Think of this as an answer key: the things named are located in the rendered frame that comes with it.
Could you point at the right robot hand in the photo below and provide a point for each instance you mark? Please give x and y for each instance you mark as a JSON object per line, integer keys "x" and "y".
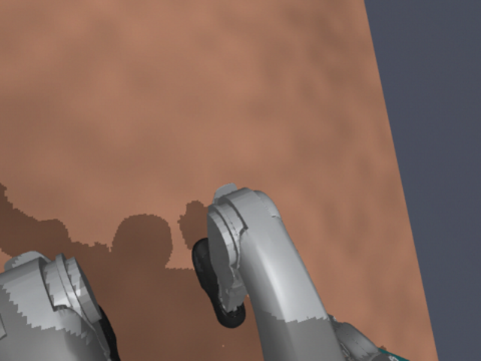
{"x": 355, "y": 345}

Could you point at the left robot foot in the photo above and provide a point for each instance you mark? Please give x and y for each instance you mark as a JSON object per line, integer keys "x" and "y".
{"x": 109, "y": 335}

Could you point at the right robot foot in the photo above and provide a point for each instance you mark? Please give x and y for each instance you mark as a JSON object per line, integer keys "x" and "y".
{"x": 208, "y": 281}

